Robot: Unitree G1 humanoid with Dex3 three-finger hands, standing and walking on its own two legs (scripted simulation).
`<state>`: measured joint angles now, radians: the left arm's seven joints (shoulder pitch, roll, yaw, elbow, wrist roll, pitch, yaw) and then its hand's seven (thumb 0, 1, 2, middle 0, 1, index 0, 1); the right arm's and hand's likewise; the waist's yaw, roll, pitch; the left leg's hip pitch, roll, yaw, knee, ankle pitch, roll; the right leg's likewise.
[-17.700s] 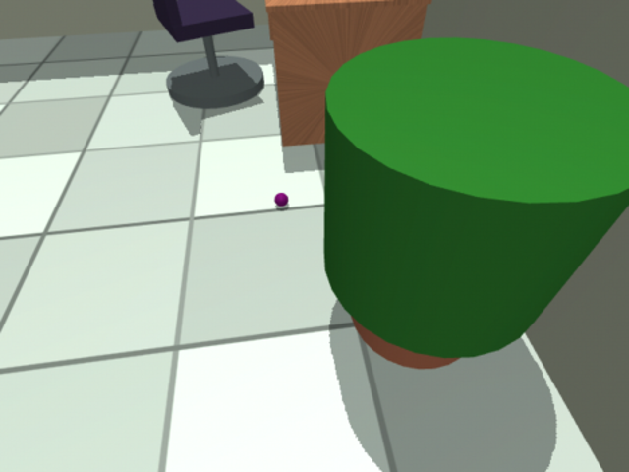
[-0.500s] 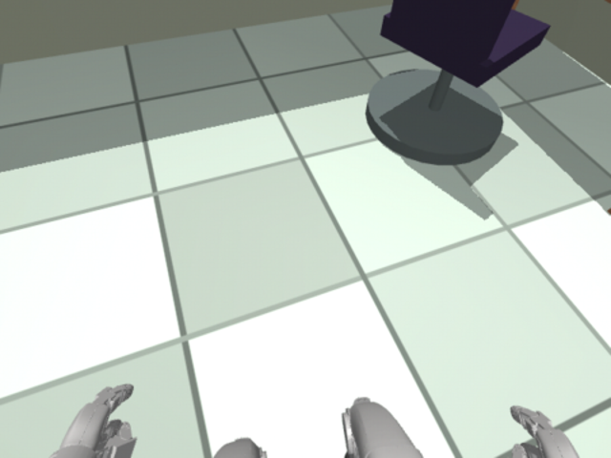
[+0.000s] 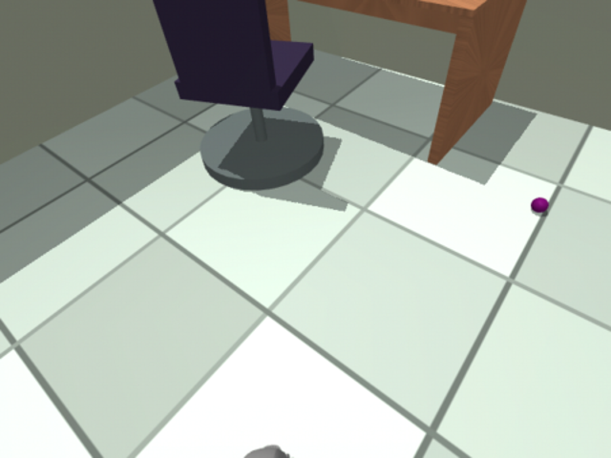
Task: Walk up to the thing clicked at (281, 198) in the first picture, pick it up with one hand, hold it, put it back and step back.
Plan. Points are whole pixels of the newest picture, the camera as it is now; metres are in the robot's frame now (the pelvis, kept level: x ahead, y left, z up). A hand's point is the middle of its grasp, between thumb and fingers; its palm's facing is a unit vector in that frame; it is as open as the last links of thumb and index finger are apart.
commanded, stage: walk up
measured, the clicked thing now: (539, 205) +1.23 -0.92 -0.72
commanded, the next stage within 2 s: none
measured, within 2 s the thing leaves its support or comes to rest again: neither
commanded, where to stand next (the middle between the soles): +0.11 -0.01 m, yaw -48 degrees
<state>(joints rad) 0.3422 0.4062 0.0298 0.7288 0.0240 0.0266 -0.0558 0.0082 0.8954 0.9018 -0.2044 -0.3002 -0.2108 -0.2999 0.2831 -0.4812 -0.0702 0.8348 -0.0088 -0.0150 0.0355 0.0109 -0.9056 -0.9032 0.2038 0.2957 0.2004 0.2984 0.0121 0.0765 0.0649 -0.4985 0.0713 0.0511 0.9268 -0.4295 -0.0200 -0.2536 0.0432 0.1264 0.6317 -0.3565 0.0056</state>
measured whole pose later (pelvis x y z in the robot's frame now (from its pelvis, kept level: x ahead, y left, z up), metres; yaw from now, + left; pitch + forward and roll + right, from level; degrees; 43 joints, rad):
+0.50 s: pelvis +0.05 +0.00 -0.01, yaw -22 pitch +0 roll -1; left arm 0.21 0.44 0.05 0.76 0.01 0.00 -0.01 0.01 0.90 0.90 -0.20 -0.30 -0.21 -0.30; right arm 0.29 -0.45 -0.06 0.73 -0.02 0.01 0.03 0.01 -0.90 -0.90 0.21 0.30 0.21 0.30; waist -0.06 0.04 0.11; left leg -0.38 0.21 0.26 0.81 -0.39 0.01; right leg -0.36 0.01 -0.04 0.71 -0.36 -0.02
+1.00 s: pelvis +0.04 +0.03 -0.01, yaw -39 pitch -2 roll +0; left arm 0.22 0.43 0.06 0.81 0.01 0.01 0.00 0.01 0.90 0.90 -0.20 -0.30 -0.21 -0.30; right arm 0.23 -0.40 -0.04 0.80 -0.04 -0.03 0.00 0.01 -0.90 -0.90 0.21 0.30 0.21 0.30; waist -0.02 -0.02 0.14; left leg -0.37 0.10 0.08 0.79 -0.38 0.00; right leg -0.52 0.05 0.07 1.09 -0.48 0.00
